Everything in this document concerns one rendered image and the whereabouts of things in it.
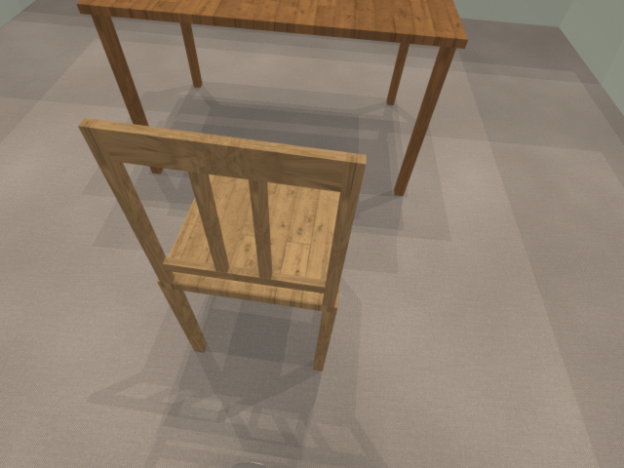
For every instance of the table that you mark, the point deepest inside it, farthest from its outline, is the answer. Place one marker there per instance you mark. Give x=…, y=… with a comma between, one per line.
x=419, y=22

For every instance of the chair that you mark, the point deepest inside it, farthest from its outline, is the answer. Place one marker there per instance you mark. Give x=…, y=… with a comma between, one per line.
x=270, y=222

